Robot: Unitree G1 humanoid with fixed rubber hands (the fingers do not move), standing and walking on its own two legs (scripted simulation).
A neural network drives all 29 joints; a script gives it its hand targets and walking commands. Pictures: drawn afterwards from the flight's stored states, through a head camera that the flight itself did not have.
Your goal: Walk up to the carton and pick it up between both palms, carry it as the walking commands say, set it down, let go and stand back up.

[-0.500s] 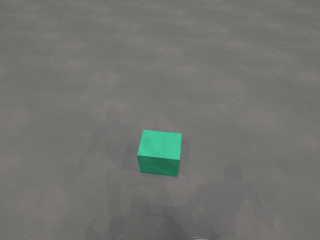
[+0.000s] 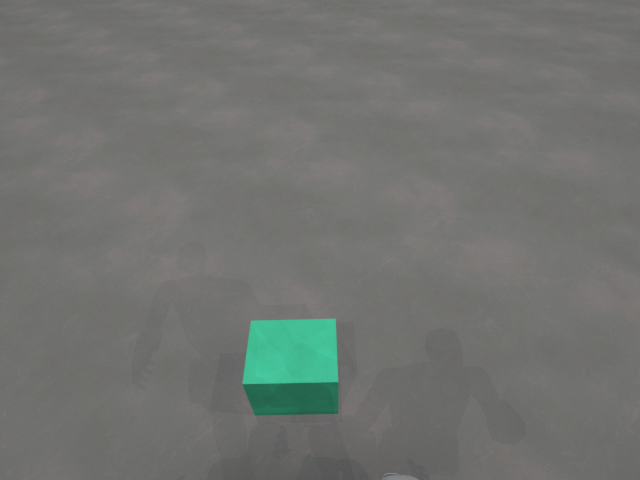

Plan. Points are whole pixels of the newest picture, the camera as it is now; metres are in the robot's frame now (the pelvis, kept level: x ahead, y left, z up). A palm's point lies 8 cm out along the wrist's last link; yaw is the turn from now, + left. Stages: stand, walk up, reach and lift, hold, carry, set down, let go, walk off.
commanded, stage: walk up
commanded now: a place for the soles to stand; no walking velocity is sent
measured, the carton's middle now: (294, 367) +0.59 +0.08 -0.63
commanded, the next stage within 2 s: none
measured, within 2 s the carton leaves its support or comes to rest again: neither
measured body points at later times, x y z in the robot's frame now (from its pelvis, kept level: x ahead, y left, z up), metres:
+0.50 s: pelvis +0.07 -0.01 -0.01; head +0.11 -0.02 +0.44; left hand +0.17 +0.32 -0.11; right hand +0.19 -0.33 -0.12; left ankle +0.09 +0.13 -0.70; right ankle +0.10 -0.12 -0.70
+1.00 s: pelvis +0.05 +0.01 +0.01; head +0.05 +0.00 +0.46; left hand +0.13 +0.34 -0.09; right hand +0.13 -0.31 -0.11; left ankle +0.09 +0.13 -0.70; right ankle +0.10 -0.12 -0.70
